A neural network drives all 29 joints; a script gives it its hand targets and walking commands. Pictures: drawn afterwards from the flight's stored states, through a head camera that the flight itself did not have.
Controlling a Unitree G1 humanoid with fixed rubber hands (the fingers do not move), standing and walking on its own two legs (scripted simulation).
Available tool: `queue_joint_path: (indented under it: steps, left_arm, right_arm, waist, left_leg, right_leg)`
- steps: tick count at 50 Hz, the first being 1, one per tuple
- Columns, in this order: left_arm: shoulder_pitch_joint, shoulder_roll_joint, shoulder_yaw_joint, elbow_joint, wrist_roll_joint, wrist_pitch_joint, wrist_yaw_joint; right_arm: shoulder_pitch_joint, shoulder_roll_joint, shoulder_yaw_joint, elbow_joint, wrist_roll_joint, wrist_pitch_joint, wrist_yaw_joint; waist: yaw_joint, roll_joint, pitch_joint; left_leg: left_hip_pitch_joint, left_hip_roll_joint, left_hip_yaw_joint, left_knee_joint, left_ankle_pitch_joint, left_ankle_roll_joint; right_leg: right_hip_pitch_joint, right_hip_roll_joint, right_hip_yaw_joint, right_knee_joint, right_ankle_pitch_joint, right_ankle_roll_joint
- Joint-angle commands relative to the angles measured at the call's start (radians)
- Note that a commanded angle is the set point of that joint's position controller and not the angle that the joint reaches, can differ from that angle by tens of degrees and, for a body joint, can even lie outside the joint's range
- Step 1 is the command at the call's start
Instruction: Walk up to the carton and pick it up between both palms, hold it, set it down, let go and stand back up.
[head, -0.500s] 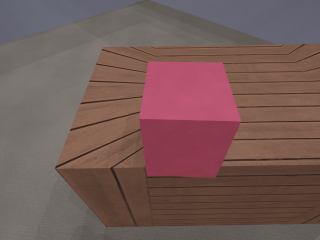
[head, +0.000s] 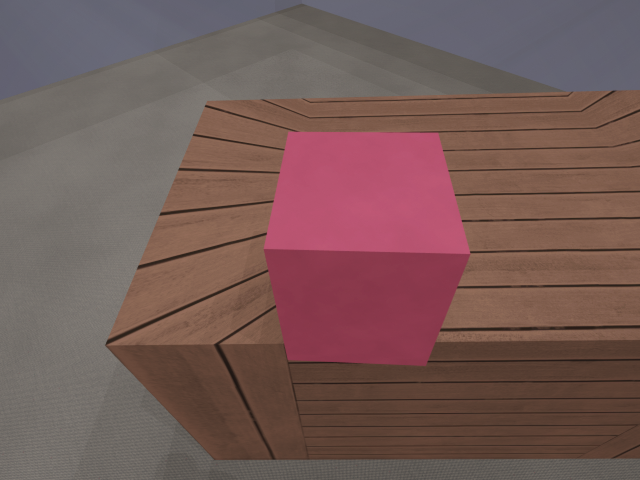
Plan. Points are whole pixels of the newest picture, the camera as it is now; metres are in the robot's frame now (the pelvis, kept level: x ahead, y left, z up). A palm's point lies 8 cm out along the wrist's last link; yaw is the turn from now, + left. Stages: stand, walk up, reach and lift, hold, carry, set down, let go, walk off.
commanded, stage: stand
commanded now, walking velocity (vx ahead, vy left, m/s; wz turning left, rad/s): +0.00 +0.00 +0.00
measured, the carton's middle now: (359, 252) +0.39 -0.02 +0.06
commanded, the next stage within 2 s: none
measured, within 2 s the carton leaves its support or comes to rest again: neither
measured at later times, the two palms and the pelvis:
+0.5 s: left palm out of the picture -0.05 +0.21 -0.15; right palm out of the picture -0.03 -0.21 -0.14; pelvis -0.01 +0.00 +0.00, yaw +1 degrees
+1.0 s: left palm out of the picture -0.03 +0.21 -0.15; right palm out of the picture +0.00 -0.21 -0.14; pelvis +0.01 +0.00 +0.00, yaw +1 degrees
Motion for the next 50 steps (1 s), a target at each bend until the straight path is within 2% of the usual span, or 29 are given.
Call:
queue_joint_path:
  steps: [1,3,7,16,20,22,30,35,42,43,50]
  left_arm:
    - [0.076,0.101,0.022,-0.003,0.000,-0.001,0.008]
    - [0.075,0.097,0.022,0.001,0.002,0.001,0.008]
    - [0.080,0.083,0.020,0.018,0.004,0.006,0.006]
    - [0.073,0.079,0.021,0.037,0.004,0.005,0.007]
    - [0.075,0.070,0.017,0.042,0.003,0.008,0.008]
    - [0.073,0.078,0.020,0.045,0.001,0.007,0.009]
    - [0.098,0.052,0.014,0.054,0.003,0.010,0.010]
    - [0.095,0.073,0.020,0.056,0.003,0.007,0.010]
    - [0.106,0.056,0.016,0.063,0.003,0.003,0.012]
    - [0.097,0.051,0.014,0.061,0.003,0.004,0.013]
    - [0.090,0.070,0.020,0.058,0.001,0.004,0.016]
  right_arm:
    - [0.083,-0.083,-0.022,0.003,-0.001,-0.002,-0.012]
    - [0.073,-0.077,-0.019,0.013,-0.001,0.000,-0.014]
    - [0.059,-0.064,-0.016,0.029,0.000,0.003,-0.013]
    - [0.060,-0.056,-0.015,0.053,0.001,0.001,-0.014]
    - [0.063,-0.050,-0.014,0.065,0.000,0.003,-0.015]
    - [0.068,-0.039,-0.012,0.070,0.001,0.004,-0.017]
    - [0.057,-0.043,-0.011,0.081,0.005,0.003,-0.019]
    - [0.064,-0.031,-0.006,0.087,0.004,-0.002,-0.019]
    - [0.048,-0.028,-0.006,0.087,0.007,-0.004,-0.019]
    - [0.042,-0.034,-0.008,0.088,0.007,-0.002,-0.020]
    - [0.037,-0.035,-0.007,0.095,0.007,0.000,-0.021]
  waist:
    - [-0.003,-0.016,0.075]
    - [0.002,0.013,0.089]
    - [0.009,0.012,0.100]
    - [0.000,0.001,0.085]
    - [-0.001,-0.004,0.099]
    - [-0.002,-0.029,0.095]
    - [0.010,0.006,0.106]
    - [0.003,0.026,0.080]
    - [0.009,0.009,0.069]
    - [0.005,-0.012,0.083]
    - [0.002,-0.014,0.081]
  left_leg:
    - [-0.039,0.067,-0.044,-0.050,0.155,0.049]
    - [-0.050,0.065,-0.049,-0.067,0.123,0.049]
    - [-0.078,0.065,-0.064,-0.091,0.038,0.050]
    - [-0.075,0.059,-0.060,-0.101,-0.003,0.048]
    - [-0.061,0.053,-0.048,-0.088,0.006,0.042]
    - [-0.053,0.054,-0.043,-0.087,0.017,0.040]
    - [-0.089,0.061,-0.058,-0.111,0.003,0.043]
    - [-0.063,0.068,-0.069,-0.115,0.022,0.044]
    - [-0.049,0.063,-0.059,-0.092,0.075,0.045]
    - [-0.056,0.060,-0.047,-0.087,0.094,0.044]
    - [-0.034,0.059,-0.038,-0.070,0.129,0.041]
  right_leg:
    - [0.002,-0.105,0.117,-0.111,0.011,-0.047]
    - [-0.001,-0.105,0.124,-0.111,-0.013,-0.047]
    - [0.010,-0.103,0.127,-0.120,-0.053,-0.044]
    - [0.026,-0.100,0.125,-0.134,-0.085,-0.042]
    - [-0.008,-0.108,0.135,-0.153,-0.114,-0.045]
    - [-0.009,-0.108,0.132,-0.154,-0.115,-0.044]
    - [0.026,-0.101,0.118,-0.126,-0.082,-0.042]
    - [0.041,-0.094,0.109,-0.108,-0.049,-0.039]
    - [0.055,-0.101,0.110,-0.103,-0.007,-0.037]
    - [0.046,-0.106,0.108,-0.109,0.001,-0.038]
    - [0.048,-0.111,0.108,-0.107,0.014,-0.042]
